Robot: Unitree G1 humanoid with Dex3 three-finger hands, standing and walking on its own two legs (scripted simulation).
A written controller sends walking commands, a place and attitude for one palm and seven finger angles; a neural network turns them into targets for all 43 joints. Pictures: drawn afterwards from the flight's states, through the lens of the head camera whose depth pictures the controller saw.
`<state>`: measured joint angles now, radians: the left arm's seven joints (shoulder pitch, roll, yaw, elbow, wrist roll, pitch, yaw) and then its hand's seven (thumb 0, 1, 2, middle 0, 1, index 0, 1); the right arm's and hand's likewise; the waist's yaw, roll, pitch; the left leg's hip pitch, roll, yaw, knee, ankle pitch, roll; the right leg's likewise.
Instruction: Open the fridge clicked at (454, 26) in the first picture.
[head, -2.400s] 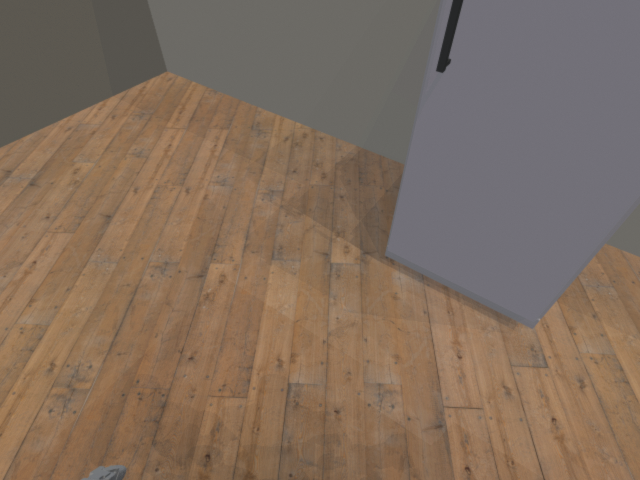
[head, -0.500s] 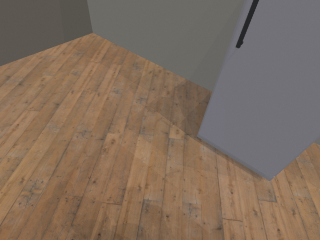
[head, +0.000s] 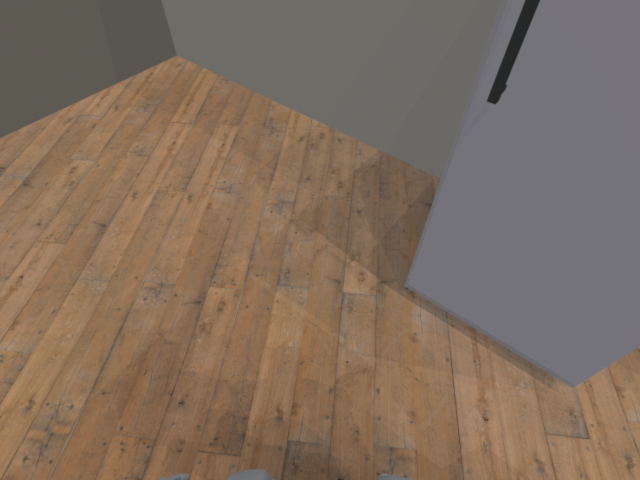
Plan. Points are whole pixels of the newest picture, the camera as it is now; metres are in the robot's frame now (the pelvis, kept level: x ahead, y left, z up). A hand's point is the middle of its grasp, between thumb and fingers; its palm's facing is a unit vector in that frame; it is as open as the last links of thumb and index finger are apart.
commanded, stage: turn to face it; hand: left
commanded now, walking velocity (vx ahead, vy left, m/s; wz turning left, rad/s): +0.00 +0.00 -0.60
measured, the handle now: out of the picture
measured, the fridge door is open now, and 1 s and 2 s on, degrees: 0 0 0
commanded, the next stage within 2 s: take the last steps up to it in 0.96 s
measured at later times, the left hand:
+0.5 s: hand (190, 447) +0.19 +0.20 -0.15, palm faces -0.24 -0.94 -0.23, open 7.4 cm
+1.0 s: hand (247, 388) +0.28 +0.13 -0.16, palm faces -0.47 -0.86 -0.19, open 7.4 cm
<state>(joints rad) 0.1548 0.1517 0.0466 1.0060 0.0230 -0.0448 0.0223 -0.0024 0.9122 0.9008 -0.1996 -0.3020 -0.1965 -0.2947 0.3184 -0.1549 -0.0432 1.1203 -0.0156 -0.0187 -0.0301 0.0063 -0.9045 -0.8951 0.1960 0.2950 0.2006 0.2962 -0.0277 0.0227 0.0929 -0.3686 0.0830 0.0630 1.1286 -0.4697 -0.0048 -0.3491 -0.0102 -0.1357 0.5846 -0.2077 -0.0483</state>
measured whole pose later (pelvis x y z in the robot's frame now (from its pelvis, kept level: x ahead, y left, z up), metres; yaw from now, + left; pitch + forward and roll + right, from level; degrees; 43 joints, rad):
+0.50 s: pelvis +0.07 +0.01 +0.02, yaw -18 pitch +0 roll -1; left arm 0.21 0.23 0.10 0.94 0.03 0.07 -0.02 0.00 0.91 0.90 -0.20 -0.30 -0.19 -0.29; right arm 0.17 -0.17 -0.05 0.94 -0.03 0.00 -0.02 0.00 -0.91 -0.89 0.20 0.30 0.21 0.30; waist 0.02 0.00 0.10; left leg -0.20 0.16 0.29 0.51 -0.28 -0.01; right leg -0.41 -0.06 -0.08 0.86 -0.43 0.05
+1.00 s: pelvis +0.09 +0.01 +0.01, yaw -30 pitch +0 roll -1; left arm 0.14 0.23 0.07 0.94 0.02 0.08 0.00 0.00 0.90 0.90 -0.20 -0.30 -0.20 -0.30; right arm 0.23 -0.17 -0.02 0.95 -0.02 0.01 -0.03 0.00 -0.90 -0.90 0.20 0.29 0.20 0.30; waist -0.01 -0.05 0.06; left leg -0.28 0.06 0.12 0.58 -0.31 0.02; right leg -0.41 0.03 0.03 0.88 -0.45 0.02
